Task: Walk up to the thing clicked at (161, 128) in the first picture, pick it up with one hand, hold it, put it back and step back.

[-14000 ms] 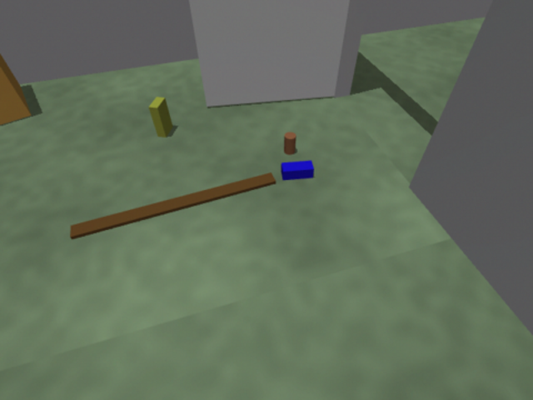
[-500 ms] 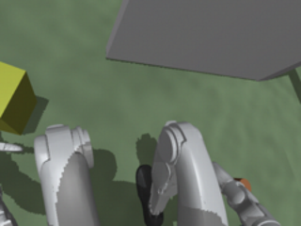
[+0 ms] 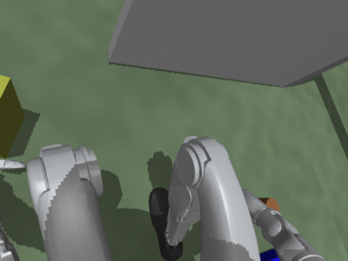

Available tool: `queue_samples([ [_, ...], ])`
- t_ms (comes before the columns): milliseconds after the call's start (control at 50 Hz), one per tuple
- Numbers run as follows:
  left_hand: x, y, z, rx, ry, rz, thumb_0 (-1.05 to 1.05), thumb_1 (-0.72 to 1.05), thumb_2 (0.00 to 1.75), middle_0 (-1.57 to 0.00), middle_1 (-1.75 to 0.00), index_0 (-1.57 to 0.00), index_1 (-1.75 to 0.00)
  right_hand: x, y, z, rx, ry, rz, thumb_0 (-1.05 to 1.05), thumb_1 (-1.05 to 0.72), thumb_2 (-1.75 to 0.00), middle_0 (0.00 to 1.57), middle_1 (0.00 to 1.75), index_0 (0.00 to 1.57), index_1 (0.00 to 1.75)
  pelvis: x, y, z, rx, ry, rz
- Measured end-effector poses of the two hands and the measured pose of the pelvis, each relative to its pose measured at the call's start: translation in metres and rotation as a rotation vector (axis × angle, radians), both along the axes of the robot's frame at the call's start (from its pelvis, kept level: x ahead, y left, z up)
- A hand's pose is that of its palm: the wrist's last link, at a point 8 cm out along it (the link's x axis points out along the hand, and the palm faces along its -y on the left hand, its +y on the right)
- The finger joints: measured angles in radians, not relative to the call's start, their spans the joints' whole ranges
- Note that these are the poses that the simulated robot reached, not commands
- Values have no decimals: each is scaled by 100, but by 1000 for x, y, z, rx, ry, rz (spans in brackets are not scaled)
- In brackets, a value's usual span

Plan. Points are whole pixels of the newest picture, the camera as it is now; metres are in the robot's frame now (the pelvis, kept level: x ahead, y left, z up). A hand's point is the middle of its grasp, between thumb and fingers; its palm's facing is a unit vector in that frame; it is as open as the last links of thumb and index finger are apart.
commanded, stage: rest palm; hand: left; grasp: from the side
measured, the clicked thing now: out of the picture +0.39 +0.32 -0.17
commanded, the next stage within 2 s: close in 0.44 s
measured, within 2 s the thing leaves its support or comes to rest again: leaves its support in 1.90 s
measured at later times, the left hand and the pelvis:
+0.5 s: hand out of the picture +0.37 +0.33 -0.15, palm faces +0.49 -0.87 +0.02, open 16.8 cm; pelvis +0.00 +0.00 +0.00, yaw -1 degrees
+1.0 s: hand out of the picture +0.38 +0.33 -0.16, palm faces +0.49 -0.87 +0.02, open 10.7 cm; pelvis -0.01 +0.00 +0.00, yaw -2 degrees
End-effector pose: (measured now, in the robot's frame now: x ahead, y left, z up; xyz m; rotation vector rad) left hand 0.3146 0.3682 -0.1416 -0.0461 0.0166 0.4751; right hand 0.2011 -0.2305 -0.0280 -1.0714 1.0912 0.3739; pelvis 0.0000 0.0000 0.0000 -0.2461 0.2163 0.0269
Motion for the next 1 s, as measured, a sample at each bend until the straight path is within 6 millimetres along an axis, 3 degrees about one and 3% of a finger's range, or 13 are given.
queue_samples([
  [240,4,-1,-2,4,14,23,-2,-55,16,-5,-7,-4,-8,3,5,-1,3,5,24,0,-91,-90,20,30,21,30,-1,0,0,-4,-7,-5],
  [580,11,-2,-15,14,24,42,-1,-37,23,-4,-7,-3,-9,-11,5,4,-43,53,25,0,-90,-90,21,30,21,30,-2,3,1,-24,-20,-16],
  [1000,20,0,-15,11,16,38,0,20,52,-42,-40,-42,-40,-20,2,10,-69,54,25,0,-88,-89,21,30,21,30,-5,4,2,-34,-41,-26],
])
